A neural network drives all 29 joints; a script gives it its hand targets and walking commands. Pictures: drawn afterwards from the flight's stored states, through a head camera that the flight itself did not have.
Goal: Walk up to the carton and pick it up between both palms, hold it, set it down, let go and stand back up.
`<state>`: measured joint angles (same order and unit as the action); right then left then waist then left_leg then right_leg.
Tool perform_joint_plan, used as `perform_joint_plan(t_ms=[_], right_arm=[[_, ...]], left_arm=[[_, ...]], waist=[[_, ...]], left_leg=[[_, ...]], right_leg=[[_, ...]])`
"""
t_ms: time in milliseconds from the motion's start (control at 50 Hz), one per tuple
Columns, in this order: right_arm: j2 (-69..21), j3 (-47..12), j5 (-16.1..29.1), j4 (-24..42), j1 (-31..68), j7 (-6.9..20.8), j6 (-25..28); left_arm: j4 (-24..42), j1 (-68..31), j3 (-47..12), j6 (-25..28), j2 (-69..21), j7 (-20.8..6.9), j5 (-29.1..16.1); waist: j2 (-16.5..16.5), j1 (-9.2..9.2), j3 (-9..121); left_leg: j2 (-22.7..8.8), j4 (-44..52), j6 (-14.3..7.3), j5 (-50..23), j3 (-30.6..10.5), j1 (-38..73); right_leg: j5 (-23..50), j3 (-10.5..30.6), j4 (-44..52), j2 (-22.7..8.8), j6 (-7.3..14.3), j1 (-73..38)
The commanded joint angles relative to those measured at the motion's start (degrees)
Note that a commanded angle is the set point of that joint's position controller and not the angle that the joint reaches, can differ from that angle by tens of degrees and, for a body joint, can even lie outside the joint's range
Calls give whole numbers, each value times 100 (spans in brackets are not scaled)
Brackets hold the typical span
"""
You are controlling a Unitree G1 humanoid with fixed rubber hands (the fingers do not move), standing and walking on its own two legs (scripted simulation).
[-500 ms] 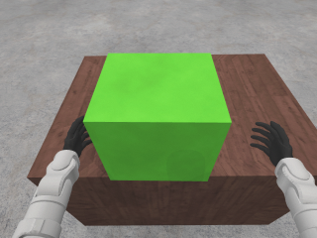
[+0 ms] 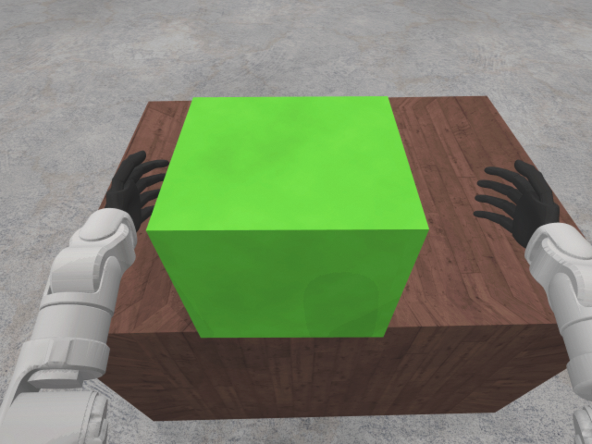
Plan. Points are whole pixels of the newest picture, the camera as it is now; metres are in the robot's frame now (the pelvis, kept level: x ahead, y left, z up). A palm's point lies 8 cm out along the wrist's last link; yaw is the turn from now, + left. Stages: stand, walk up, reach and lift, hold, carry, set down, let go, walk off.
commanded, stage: reach and lift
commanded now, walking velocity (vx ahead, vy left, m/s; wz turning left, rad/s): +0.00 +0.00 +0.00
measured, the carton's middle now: (291, 220) +0.47 +0.03 +0.01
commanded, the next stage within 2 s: none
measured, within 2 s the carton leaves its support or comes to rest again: neither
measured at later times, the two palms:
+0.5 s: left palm (121, 149) +0.44 +0.24 +0.19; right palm (529, 158) +0.43 -0.27 +0.18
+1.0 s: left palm (139, 180) +0.45 +0.24 +0.13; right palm (493, 184) +0.44 -0.25 +0.12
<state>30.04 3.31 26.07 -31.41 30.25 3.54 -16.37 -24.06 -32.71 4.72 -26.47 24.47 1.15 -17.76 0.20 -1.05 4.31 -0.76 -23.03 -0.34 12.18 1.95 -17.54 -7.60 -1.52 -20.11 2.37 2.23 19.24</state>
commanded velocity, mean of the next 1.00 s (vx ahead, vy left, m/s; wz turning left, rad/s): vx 0.00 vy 0.00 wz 0.00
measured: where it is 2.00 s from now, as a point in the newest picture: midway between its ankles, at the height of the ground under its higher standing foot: outside the picture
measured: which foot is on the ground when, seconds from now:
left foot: down 0.00-1.00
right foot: down 0.00-1.00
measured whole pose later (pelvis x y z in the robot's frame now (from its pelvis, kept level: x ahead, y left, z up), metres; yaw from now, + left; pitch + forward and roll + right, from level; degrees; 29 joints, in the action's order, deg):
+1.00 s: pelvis +0.00 +0.00 -0.01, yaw +2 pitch +15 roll -1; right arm 27.5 0.0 23.4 -56.5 50.3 1.2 -8.8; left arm -53.9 -53.5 -1.1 -14.1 24.6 0.0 -18.6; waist 0.9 -1.4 8.8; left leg -0.5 -26.1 0.0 12.3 -0.9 -28.4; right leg -7.5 -3.4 -21.1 2.4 2.3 28.3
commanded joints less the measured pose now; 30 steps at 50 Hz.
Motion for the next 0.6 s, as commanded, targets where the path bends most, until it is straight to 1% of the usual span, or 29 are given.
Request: perform_joint_plan(t_ms=[0, 20, 40, 60, 80, 100, 120, 140, 160, 200, 220, 240, 260, 280, 300, 320, 340, 360, 380, 400, 420, 440, 460, 500, 540, 560, 580], right_arm=[[1529, 510, 1, 874, 2904, 10, 179], [1576, 512, -46, 811, 3240, 4, 136], [1513, 442, -14, 764, 3176, 5, 122], [1513, 384, 25, 724, 3307, 5, 107], [1578, 437, 20, 692, 3519, 19, 91], [1578, 415, 24, 634, 3522, 13, 93], [1565, 357, 32, 411, 3642, 8, 51], [1570, 322, 34, 307, 3751, -6, 29], [1563, 333, 34, 263, 3931, -28, 23], [1581, 283, 47, -6, 4090, -32, 20], [1572, 220, 73, -105, 4264, -38, 1], [1589, 212, 64, -74, 4436, -47, 15], [1601, 212, 59, -110, 4547, -46, 21], [1626, 228, 34, -171, 4572, -44, 38], [1663, 259, 25, -293, 4585, -54, 19], [1692, 257, 52, -448, 4660, -45, 15], [1745, 271, 48, -466, 4850, -46, 16], [1723, 208, 58, -510, 4890, -46, 11], [1751, 216, 46, -561, 4969, -49, 16], [1720, 182, 45, -453, 5181, -61, 13], [1693, 138, 51, -591, 5122, -62, 4], [1697, 125, 90, -582, 5337, -66, -4], [1713, 109, 91, -619, 5375, -74, -15], [1722, 92, 112, -940, 5417, -73, -39], [1770, 80, 119, -841, 5580, -85, -30], [1716, -5, 134, -944, 5633, -91, -47], [1708, -34, 131, -964, 5629, -103, -50]], left_arm=[[885, -3084, 399, 177, 1375, 27, -43], [656, -3401, 400, 154, 1493, 26, -56], [596, -3280, 349, 160, 1429, 34, -82], [578, -3468, 337, 170, 1461, 43, -95], [563, -3674, 322, 165, 1483, 65, -77], [545, -3718, 283, 163, 1484, 82, -63], [306, -3869, 330, 130, 1586, 72, -53], [192, -3957, 313, 124, 1570, 62, -51], [151, -4152, 282, 137, 1580, 61, -94], [-177, -4278, 195, 124, 1540, 66, -112], [-332, -4478, 167, 122, 1592, 50, -143], [-327, -4628, 147, 159, 1614, 62, -150], [-366, -4766, 82, 192, 1653, 71, -209], [-321, -4812, 60, 208, 1608, 97, -175], [-350, -4872, 34, 182, 1596, 98, -192], [-511, -4930, 4, 152, 1579, 94, -172], [-530, -5156, -30, 150, 1669, 93, -238], [-613, -5163, -98, 136, 1599, 104, -263], [-615, -5246, -77, 115, 1630, 107, -234], [-612, -5428, -29, 127, 1726, 102, -268], [-819, -5334, -52, 123, 1704, 101, -247], [-793, -5600, -97, 143, 1755, 101, -312], [-828, -5632, -91, 148, 1750, 115, -296], [-971, -5714, -196, 120, 1683, 126, -310], [-932, -5836, -213, 120, 1719, 128, -350], [-1146, -5876, -210, 127, 1795, 112, -359], [-1156, -5892, -202, 147, 1772, 102, -329]], waist=[[-120, -59, 2943], [-208, -29, 2964], [-253, -19, 3062], [-202, 36, 3165], [-99, 27, 3311], [-26, 9, 3419], [-144, 28, 3303], [-185, 2, 3368], [-147, 1, 3393], [-112, -29, 3366], [-149, -20, 3359], [-199, 0, 3541], [-175, -20, 3623], [-72, -23, 3798], [-35, -74, 3826], [4, -72, 3771], [0, -87, 3865], [-30, -127, 3845], [22, -118, 3908], [-63, -32, 3970], [-147, -84, 3898], [-106, -61, 4024], [-81, -74, 4055], [92, -139, 4045], [59, -123, 4191], [-89, -108, 4163], [-41, -119, 4224]], left_leg=[[72, 90, 111, -1558, -176, 614], [68, 124, 61, -1378, -165, 452], [75, 138, 44, -1393, -198, 437], [73, 141, 42, -1411, -183, 415], [52, 125, 70, -1424, -185, 434], [66, 89, 101, -1531, -169, 474], [83, 91, 66, -1487, -184, 387], [87, 104, 53, -1402, -166, 308], [83, 121, 51, -1360, -177, 217], [63, 113, 61, -1423, -224, 225], [77, 118, 34, -1270, -199, 162], [94, 123, 30, -1227, -181, 148], [74, 126, 26, -1254, -211, 147], [71, 79, 78, -1452, -221, 269], [68, 46, 110, -1558, -237, 381], [57, 18, 142, -1602, -254, 418], [52, 14, 127, -1510, -257, 422], [47, 2, 138, -1599, -277, 461], [41, -13, 148, -1636, -277, 492], [65, -2, 115, -1611, -267, 362], [55, 10, 98, -1612, -270, 316], [74, 37, 95, -1581, -273, 266], [75, 29, 105, -1602, -286, 260], [64, -8, 172, -1721, -301, 363], [75, -21, 170, -1779, -297, 401], [78, -26, 119, -1777, -292, 341], [97, -16, 121, -1834, -299, 309]], right_leg=[[1957, 239, -158, -68, -337, -1624], [1862, 253, -163, -91, -362, -1651], [1938, 266, -196, -108, -370, -1763], [1965, 274, -215, -99, -377, -1801], [1926, 262, -218, -93, -351, -1726], [2054, 261, -230, -89, -351, -1766], [2039, 251, -215, -87, -375, -1711], [2036, 267, -204, -106, -398, -1772], [2054, 264, -228, -110, -385, -1805], [2059, 239, -226, -99, -374, -1776], [1940, 253, -184, -123, -384, -1741], [1949, 247, -211, -123, -397, -1780], [1957, 252, -224, -124, -391, -1720], [2086, 202, -247, -82, -381, -1680], [2137, 167, -231, -56, -365, -1648], [2139, 138, -211, -51, -338, -1537], [2049, 117, -196, -54, -345, -1502], [2101, 95, -199, -33, -324, -1468], [2138, 93, -189, -37, -333, -1470], [2192, 118, -208, -49, -353, -1584], [2278, 121, -222, -56, -372, -1635], [2299, 125, -248, -66, -372, -1643], [2327, 115, -268, -69, -370, -1717], [2393, 93, -259, -64, -347, -1548], [2451, 78, -240, -56, -363, -1578], [2556, 93, -261, -62, -398, -1622], [2711, 110, -284, -86, -398, -1700]])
